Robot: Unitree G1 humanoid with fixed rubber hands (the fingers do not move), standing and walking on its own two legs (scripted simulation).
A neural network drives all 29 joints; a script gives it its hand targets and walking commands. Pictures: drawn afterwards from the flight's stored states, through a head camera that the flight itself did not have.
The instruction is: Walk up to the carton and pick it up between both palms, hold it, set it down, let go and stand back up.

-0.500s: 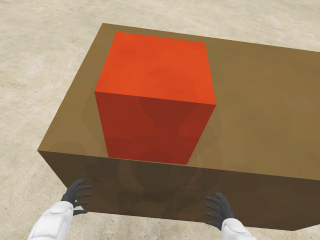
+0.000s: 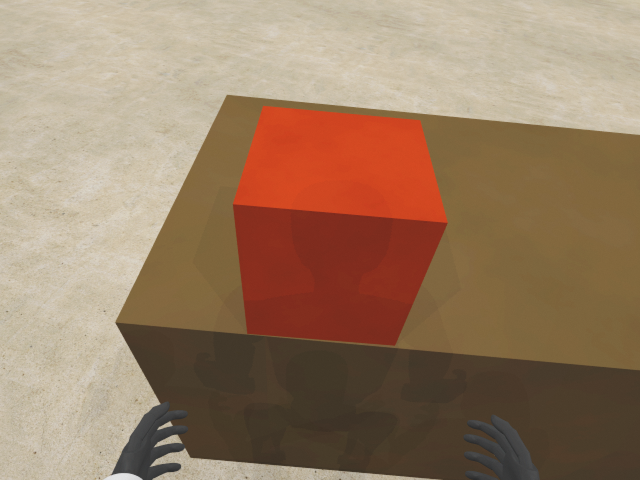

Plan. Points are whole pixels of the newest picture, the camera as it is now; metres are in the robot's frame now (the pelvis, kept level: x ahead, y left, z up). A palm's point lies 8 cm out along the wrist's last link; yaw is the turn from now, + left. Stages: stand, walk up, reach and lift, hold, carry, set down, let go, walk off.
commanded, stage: reach and lift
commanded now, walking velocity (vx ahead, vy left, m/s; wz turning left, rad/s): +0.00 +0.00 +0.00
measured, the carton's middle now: (331, 229) +0.47 +0.01 +0.06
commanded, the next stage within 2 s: none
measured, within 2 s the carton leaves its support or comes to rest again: neither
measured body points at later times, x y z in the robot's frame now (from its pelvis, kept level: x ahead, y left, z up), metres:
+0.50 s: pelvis +0.02 +0.00 +0.00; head +0.01 +0.01 +0.45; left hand +0.21 +0.24 +0.00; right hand +0.23 -0.20 +0.00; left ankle +0.01 +0.12 -0.75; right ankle +0.03 -0.12 -0.75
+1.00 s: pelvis +0.04 -0.01 +0.00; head +0.03 +0.00 +0.45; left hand +0.26 +0.24 +0.05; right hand +0.28 -0.21 +0.06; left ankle +0.01 +0.12 -0.75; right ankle +0.03 -0.12 -0.75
